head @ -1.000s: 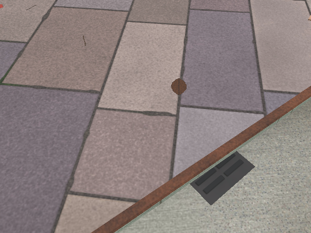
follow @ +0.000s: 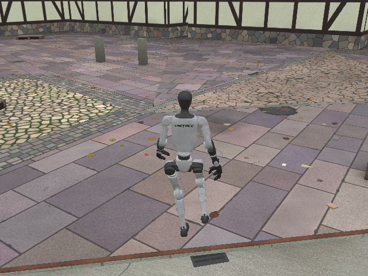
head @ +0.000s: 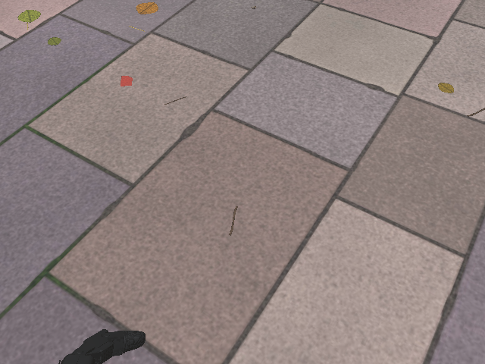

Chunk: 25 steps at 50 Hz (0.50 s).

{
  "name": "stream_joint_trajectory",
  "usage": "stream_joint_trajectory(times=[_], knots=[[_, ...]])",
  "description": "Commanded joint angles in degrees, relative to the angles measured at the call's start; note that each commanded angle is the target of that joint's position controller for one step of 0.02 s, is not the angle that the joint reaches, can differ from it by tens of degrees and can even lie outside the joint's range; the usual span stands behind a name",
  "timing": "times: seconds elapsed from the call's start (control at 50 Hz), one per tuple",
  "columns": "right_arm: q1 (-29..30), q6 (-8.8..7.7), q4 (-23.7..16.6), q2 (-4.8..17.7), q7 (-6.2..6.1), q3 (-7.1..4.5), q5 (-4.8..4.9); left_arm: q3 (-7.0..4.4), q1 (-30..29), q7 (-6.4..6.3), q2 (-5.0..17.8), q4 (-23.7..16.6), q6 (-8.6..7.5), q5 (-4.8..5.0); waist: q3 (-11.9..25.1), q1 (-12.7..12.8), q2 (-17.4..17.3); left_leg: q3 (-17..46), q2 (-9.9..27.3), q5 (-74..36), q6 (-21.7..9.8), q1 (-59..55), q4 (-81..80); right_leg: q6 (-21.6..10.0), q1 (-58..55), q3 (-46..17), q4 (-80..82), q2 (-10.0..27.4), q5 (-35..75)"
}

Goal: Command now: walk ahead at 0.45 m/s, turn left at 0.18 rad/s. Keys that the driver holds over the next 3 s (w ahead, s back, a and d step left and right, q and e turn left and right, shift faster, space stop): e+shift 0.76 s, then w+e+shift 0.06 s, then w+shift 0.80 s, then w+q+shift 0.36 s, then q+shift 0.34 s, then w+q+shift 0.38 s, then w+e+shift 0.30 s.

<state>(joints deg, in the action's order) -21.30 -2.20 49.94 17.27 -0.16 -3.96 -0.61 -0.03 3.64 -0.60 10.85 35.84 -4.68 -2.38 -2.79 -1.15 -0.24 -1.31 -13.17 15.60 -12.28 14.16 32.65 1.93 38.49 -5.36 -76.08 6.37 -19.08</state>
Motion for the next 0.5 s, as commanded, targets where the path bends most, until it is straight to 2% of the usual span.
stream_joint_trajectory(times=[0.02, 0.04, 0.06, 0.08, 0.12, 0.14, 0.16, 0.18, 0.2, 0.22, 0.24, 0.26, 0.28, 0.3, 0.34, 0.36, 0.4, 0.44, 0.5], knots=[[2.6, -3.61, -4.2, 3.7, 0.01, -0.46, 0.25, -0.63, 9.9, 0.55, 4.6, 0.7, 2.12, 0.95, 0.3, 3.5, 2.2, 6.1, 12.1, -62.7, 3.7, 6.3, -15.1, -1.2, -11.5, 10.0, 21.8, -1.6, 8.4], [1.5, -3.68, -3.5, 3.6, -0.01, -0.51, 0.44, -0.24, 8.1, 0.72, 3.5, 0.8, 1.85, 1.54, 1.2, 1.4, -0.5, 3.4, 10.6, -57.6, 5.1, 2.5, -15.7, -2.2, -12.2, 11.5, 30.0, -2.7, 16.4], [0.1, -3.69, -3.1, 3.6, -0.09, -0.44, 0.32, -0.15, 6.2, 0.89, 3.6, 1.4, 1.55, 2.04, 2.7, -0.8, -0.9, 1.9, 10.4, -53.5, 6.4, -3.4, -16.3, -3.0, -11.8, 12.9, 36.2, -4.1, 23.8], [-1.0, -3.98, -3.0, 3.8, -0.17, -0.29, 0.14, -0.28, 5.9, 1.13, 4.1, 2.2, 1.30, 2.22, 4.2, -1.9, -0.7, 0.5, 11.2, -54.4, 7.6, -9.2, -15.7, -4.0, -11.8, 14.1, 40.9, -6.2, 30.2], [-0.5, -4.44, -3.7, 4.9, -0.61, -0.50, -0.26, -1.07, 8.4, 1.61, 5.8, 4.2, 0.69, 2.12, 6.6, -1.3, -2.4, -3.0, 12.9, -55.6, 9.9, -15.4, -11.9, -4.8, -15.3, 14.7, 45.7, -9.8, 35.1], [1.4, -4.40, -4.5, 5.7, -1.23, -0.82, -0.06, -1.93, 11.9, 1.85, 7.6, 5.3, 0.51, 1.62, 7.8, 0.7, -4.3, -4.0, 13.6, -56.1, 11.0, -15.6, -7.7, -5.1, -19.4, 14.2, 46.3, -11.3, 34.5], [4.1, -4.18, -5.7, 6.3, -1.94, -1.10, 0.02, -3.08, 18.1, 2.10, 9.9, 7.1, 0.54, 1.07, 9.3, 3.9, -6.1, -4.7, 14.5, -56.4, 12.1, -14.2, -1.1, -5.6, -25.4, 13.4, 46.4, -12.5, 32.9], [8.8, -3.76, -7.4, 6.8, -2.55, -1.42, 0.12, -4.37, 26.7, 2.13, 12.2, 9.5, 0.70, 0.73, 10.3, 9.3, -6.6, -5.6, 14.7, -53.4, 13.0, -10.2, 10.8, -7.1, -32.6, 11.6, 48.3, -12.1, 33.8], [15.4, -3.17, -9.1, 7.2, -2.76, -1.85, 1.15, -5.70, 35.2, 1.67, 13.6, 11.9, 0.88, 0.62, 9.6, 17.1, -0.8, -8.2, 8.1, -29.1, 14.4, -2.4, 36.7, -12.2, -39.0, 6.1, 56.1, -7.2, 43.1], [14.5, -2.53, -11.9, 0.1, -2.13, -0.51, -0.98, -5.90, 33.3, 1.16, 14.8, 12.7, 1.51, 1.71, 4.8, 10.2, 11.6, -6.2, 0.0, 19.4, 14.6, 16.7, 55.1, -14.2, -44.9, -6.3, 46.9, -0.2, 83.3], [-2.6, -1.57, -12.2, -2.2, -2.12, 0.77, -0.63, -6.12, 24.8, 1.23, 18.2, 9.0, 1.09, 1.53, 16.4, -0.8, 10.4, 5.4, 3.4, 17.7, 14.9, 21.1, 62.3, -23.4, -50.5, -24.0, 47.8, 10.9, 92.9], [-5.4, -0.93, -11.1, 0.5, -1.93, 1.52, -1.58, -6.49, 16.0, 0.80, 16.6, 4.1, 1.92, 2.02, 21.0, -1.4, 5.3, 8.8, 6.7, 11.7, 13.8, 21.5, 61.7, -26.8, -48.3, -31.1, 53.6, 13.1, 67.3], [-0.3, -0.24, -11.4, 3.4, -1.72, 1.08, -2.49, -5.43, 12.8, 0.50, 12.2, 2.7, 3.20, 2.53, 13.4, -1.6, -1.9, 7.7, 8.6, 9.6, 13.7, 21.6, 57.8, -25.6, -37.8, -29.4, 57.3, 9.3, 48.0], [5.2, 0.55, -13.1, 4.5, -1.60, 0.69, -2.99, -4.84, 12.9, 0.50, 10.5, 3.0, 3.86, 2.53, 10.6, -1.2, -6.1, 7.9, 10.2, 9.5, 14.0, 21.5, 52.3, -23.5, -31.8, -26.9, 59.6, 5.8, 33.8], [8.1, 2.86, -14.5, 4.4, -1.70, 1.04, -2.82, -5.26, 16.7, 0.62, 12.0, 4.7, 3.96, 2.32, 7.0, -0.4, -4.5, 7.2, 11.7, 8.5, 14.7, 18.2, 42.0, -19.1, -24.5, -23.0, 60.8, 2.1, 31.8], [8.8, 3.73, -14.7, 3.3, -1.90, 1.54, -2.66, -5.70, 17.9, 0.76, 13.4, 5.3, 4.10, 2.05, 6.6, -0.1, -3.4, 6.7, 11.6, 7.7, 14.8, 17.1, 39.1, -16.9, -22.8, -21.7, 60.3, 0.1, 32.8], [9.6, 4.45, -15.0, 2.5, -2.13, 2.05, -2.34, -6.48, 18.4, 0.55, 15.3, 5.3, 4.41, 1.94, 8.5, 0.5, -0.8, 7.0, 11.6, 5.4, 15.0, 17.6, 34.4, -12.2, -24.4, -21.5, 59.0, -2.2, 32.1], [11.7, 4.92, -15.4, 3.1, -2.17, 2.03, -1.86, -6.97, 18.1, 0.05, 16.0, 4.9, 5.19, 2.48, 9.2, 1.6, 2.4, 7.9, 11.6, 2.8, 15.3, 19.6, 30.6, -8.2, -26.9, -22.6, 59.1, -3.8, 25.3], [15.6, 5.14, -15.9, 4.0, -2.08, 1.75, -1.44, -7.62, 18.3, -0.42, 16.4, 4.4, 6.59, 3.12, 7.9, 3.8, 5.7, 9.4, 11.5, 0.3, 15.9, 23.0, 26.0, -5.2, -30.7, -26.0, 60.8, -5.4, 10.6]])
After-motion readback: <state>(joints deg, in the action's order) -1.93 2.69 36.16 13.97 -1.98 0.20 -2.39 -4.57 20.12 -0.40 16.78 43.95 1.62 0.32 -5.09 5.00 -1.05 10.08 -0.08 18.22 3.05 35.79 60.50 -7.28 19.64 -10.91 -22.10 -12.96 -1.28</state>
